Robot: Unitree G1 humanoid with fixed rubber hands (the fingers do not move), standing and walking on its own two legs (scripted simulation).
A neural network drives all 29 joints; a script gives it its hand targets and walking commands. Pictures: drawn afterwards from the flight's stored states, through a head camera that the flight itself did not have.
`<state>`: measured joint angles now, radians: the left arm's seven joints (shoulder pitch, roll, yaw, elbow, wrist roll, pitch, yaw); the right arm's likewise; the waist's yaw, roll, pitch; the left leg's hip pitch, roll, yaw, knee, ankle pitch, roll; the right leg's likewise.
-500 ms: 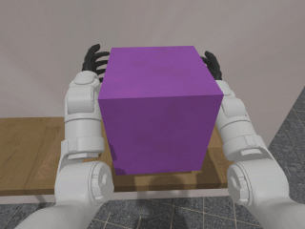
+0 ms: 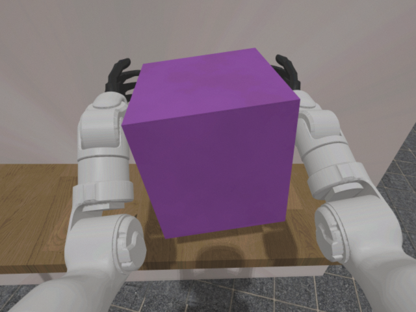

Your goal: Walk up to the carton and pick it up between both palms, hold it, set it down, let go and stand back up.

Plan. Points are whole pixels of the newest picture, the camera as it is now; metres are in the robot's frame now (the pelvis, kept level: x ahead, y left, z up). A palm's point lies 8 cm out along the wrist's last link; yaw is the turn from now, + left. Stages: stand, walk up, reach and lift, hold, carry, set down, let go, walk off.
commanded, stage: reach and lift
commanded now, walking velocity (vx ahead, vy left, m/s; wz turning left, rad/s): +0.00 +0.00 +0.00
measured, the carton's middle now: (211, 140) +0.34 -0.01 +0.23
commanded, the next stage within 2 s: hold in 0.58 s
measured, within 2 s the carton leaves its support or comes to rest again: neither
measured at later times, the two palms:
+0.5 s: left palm (118, 87) +0.38 +0.14 +0.31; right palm (294, 83) +0.38 -0.16 +0.32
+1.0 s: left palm (110, 79) +0.36 +0.15 +0.33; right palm (298, 71) +0.36 -0.15 +0.34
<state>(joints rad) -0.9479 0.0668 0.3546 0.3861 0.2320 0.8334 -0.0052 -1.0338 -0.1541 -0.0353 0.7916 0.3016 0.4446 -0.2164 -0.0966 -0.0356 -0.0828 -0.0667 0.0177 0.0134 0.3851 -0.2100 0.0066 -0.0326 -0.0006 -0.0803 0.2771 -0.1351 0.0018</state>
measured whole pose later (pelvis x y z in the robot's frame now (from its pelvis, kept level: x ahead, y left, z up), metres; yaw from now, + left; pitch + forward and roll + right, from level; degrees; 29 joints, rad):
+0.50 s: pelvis +0.00 -0.01 +0.00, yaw +0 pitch -5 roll -1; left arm -1.04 0.09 0.39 0.49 0.20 0.87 0.01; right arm -1.13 -0.20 0.02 0.85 0.36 0.54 -0.25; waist -0.08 0.00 -0.14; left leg -0.09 0.03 0.01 0.38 -0.21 0.00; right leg -0.05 0.01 -0.08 0.27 -0.13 0.00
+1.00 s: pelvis +0.00 -0.01 +0.00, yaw +0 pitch -5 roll -1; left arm -1.10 0.12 0.41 0.56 0.19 0.91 0.00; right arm -1.22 -0.21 0.00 0.92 0.38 0.61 -0.27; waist -0.07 -0.01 -0.17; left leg -0.10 0.03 0.01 0.39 -0.21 -0.01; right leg -0.07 0.02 -0.08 0.28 -0.13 -0.01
